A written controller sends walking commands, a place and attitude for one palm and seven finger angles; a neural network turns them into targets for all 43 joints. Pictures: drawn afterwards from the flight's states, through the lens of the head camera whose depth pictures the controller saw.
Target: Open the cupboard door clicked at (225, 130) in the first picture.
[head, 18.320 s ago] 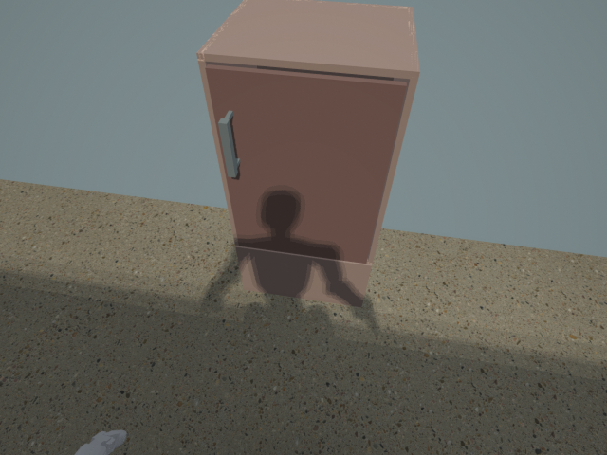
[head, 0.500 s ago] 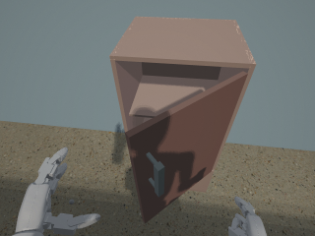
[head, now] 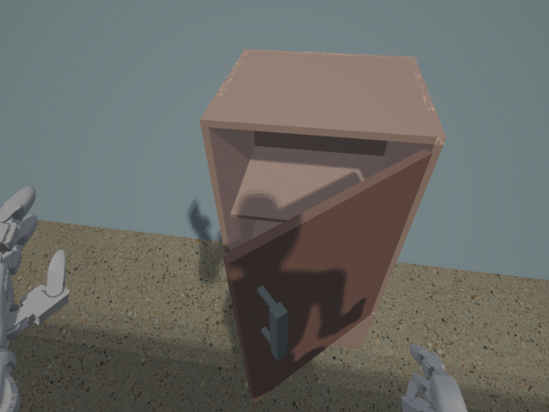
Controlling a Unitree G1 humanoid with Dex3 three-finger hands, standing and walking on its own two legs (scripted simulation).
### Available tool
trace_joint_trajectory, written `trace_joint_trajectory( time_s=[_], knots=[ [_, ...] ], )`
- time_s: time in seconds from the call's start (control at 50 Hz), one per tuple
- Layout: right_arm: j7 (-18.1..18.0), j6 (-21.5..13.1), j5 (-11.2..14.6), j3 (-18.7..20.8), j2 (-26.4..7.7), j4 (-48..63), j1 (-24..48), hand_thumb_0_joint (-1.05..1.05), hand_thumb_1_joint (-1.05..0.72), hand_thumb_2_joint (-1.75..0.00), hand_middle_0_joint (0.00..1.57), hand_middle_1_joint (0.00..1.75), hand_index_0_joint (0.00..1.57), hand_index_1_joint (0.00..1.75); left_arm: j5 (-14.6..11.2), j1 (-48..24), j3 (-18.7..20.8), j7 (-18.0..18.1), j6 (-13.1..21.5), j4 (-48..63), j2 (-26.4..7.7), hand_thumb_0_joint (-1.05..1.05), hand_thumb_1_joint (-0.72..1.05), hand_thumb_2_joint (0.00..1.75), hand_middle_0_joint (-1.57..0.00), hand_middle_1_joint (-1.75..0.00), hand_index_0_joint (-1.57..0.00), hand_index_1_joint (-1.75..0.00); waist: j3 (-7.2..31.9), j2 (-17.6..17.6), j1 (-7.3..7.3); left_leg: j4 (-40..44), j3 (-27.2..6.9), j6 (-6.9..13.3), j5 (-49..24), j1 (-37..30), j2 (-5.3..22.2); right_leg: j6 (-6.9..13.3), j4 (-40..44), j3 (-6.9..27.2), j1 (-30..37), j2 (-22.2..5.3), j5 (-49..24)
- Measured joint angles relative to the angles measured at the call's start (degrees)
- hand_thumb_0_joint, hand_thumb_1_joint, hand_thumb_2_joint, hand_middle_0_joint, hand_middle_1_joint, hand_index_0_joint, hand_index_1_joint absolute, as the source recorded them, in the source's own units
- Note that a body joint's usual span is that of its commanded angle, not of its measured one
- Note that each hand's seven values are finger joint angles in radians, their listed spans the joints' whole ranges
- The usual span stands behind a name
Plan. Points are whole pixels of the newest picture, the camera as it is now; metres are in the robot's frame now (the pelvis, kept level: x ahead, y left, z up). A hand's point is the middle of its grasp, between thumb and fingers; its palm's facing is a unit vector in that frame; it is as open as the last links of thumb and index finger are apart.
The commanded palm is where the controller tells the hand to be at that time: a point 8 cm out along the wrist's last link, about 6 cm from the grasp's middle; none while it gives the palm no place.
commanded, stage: draw the hand back to the body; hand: left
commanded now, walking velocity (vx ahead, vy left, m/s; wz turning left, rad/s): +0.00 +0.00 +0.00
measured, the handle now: (271, 324) +0.28 +0.05 -0.04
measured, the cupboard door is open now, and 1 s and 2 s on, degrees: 44 44 44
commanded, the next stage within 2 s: step back with the hand held close in 0.32 s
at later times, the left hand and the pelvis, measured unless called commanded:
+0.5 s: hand (79, 296) +0.18 +0.24 +0.17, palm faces +0.44 -0.80 -0.40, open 7.4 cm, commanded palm +0.13 +0.28 +0.18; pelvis -0.01 -0.02 +0.01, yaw +0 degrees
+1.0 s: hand (32, 338) +0.14 +0.26 +0.16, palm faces +0.37 -0.78 -0.50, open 7.4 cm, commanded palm +0.08 +0.30 +0.18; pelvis -0.07 +0.00 +0.00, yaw -1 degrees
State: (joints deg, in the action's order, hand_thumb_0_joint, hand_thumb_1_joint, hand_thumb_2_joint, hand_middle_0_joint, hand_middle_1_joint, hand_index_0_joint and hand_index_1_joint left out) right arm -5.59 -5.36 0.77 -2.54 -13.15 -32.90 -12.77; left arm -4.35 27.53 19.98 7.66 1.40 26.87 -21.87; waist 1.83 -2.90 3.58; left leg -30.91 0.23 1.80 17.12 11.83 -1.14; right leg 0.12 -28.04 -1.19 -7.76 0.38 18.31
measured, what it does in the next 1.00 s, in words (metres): shifts its weight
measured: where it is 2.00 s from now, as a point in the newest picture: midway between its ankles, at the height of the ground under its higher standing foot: outside the picture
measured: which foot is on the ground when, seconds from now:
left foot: down 0.00-1.00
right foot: down 0.00-1.00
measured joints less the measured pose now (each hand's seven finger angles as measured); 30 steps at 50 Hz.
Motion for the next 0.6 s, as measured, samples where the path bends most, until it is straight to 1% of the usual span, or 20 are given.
trace_joint_trajectory(
  time_s=[0.06, 0.16, 0.24, 0.32, 0.46, 0.5, 0.54, 0.6],
  knots=[
    [0.5, 0.4, 0.0, 0.5, -0.3, -0.3, 0.6, 0.01, -0.90, -0.90, 0.20, 0.30, 0.20, 0.30, -0.2, -0.6, 0.3, -0.3, 0.6, -1.1, 1.0, 0.01, 0.77, 0.85, -0.20, -0.30, -0.20, -0.30, -0.6, -0.4, -0.07, 1.3, 0.0, -0.1, -0.7, -1.0, 0.1, 0.1, 1.0, 0.0, 0.8, 0.1, -0.6],
    [0.5, 1.1, -0.2, 0.9, -0.2, -0.8, 0.9, 0.01, -0.90, -0.90, 0.20, 0.30, 0.20, 0.30, -0.3, 0.1, -1.7, -1.2, 0.2, -2.7, 2.5, 0.01, 0.85, 0.88, -0.20, -0.30, -0.20, -0.30, -1.4, -0.4, -0.06, 3.0, 0.0, -0.5, -1.7, -2.0, 0.3, 0.5, 2.2, 0.1, 1.6, 0.3, -1.4],
    [0.1, 0.8, -0.3, 0.9, 0.2, -1.6, 0.6, 0.01, -0.90, -0.90, 0.20, 0.30, 0.20, 0.30, -0.2, 0.7, -2.4, -1.5, 0.1, -2.3, 2.1, 0.01, 0.87, 0.89, -0.21, -0.30, -0.20, -0.30, -1.7, 0.0, 0.07, 3.6, -0.2, -0.9, -2.1, -2.8, 0.8, 1.0, 3.1, -0.2, 2.5, 0.8, -1.8],
    [-0.1, 0.1, -0.4, 0.9, 0.3, -2.2, 0.6, 0.01, -0.90, -0.90, 0.20, 0.30, 0.20, 0.30, -0.1, 0.4, -1.8, -1.2, 0.8, -1.8, 1.7, 0.01, 0.88, 0.90, -0.21, -0.30, -0.21, -0.30, -2.0, -0.3, 0.14, 4.0, -0.5, -1.3, -2.2, -3.6, 1.2, 1.3, 3.8, -0.4, 3.5, 1.2, -2.1],
    [0.1, 0.2, -0.4, 1.1, 0.4, -2.7, 1.3, 0.01, -0.90, -0.90, 0.20, 0.30, 0.20, 0.30, -0.3, -0.6, -1.3, -1.4, 1.5, -3.6, 2.0, 0.01, 0.89, 0.90, -0.21, -0.30, -0.20, -0.30, -2.6, -0.9, 0.07, 5.1, -0.6, -1.7, -3.0, -4.4, 1.5, 1.7, 4.7, -0.4, 4.1, 1.6, -2.8],
    [0.3, 0.8, -0.4, 1.2, 0.2, -2.2, 1.4, 0.01, -0.90, -0.90, 0.20, 0.30, 0.20, 0.30, 0.2, -1.3, -0.6, -1.6, 2.4, -4.3, 1.8, 0.01, 0.89, 0.90, -0.21, -0.30, -0.21, -0.30, -2.4, -1.3, -0.30, 4.6, -1.0, -1.8, -3.0, -3.3, 1.9, 1.8, 5.4, -0.8, 3.7, 2.0, -3.2],
    [0.6, 1.6, -0.5, 1.3, 0.0, -2.0, 2.1, 0.01, -0.90, -0.90, 0.20, 0.30, 0.20, 0.30, 0.6, -1.8, 0.8, -1.5, 4.0, -4.8, 1.1, 0.01, 0.89, 0.90, -0.21, -0.30, -0.21, -0.30, -2.5, -1.4, -1.01, 4.1, -1.3, -1.8, -3.1, -1.9, 2.2, 1.9, 6.0, -1.1, 2.9, 2.4, -3.9],
    [1.0, 3.0, -0.6, 1.9, -0.5, -1.3, 3.0, 0.01, -0.90, -0.90, 0.20, 0.30, 0.20, 0.30, 0.9, -0.8, 1.7, -1.2, 5.2, -4.5, 0.6, 0.01, 0.89, 0.90, -0.21, -0.30, -0.20, -0.30, -3.0, -1.3, -2.06, 4.3, -1.0, -1.9, -3.7, -0.4, 2.3, 1.8, 6.3, -0.8, 1.3, 2.4, -4.7]
  ],
)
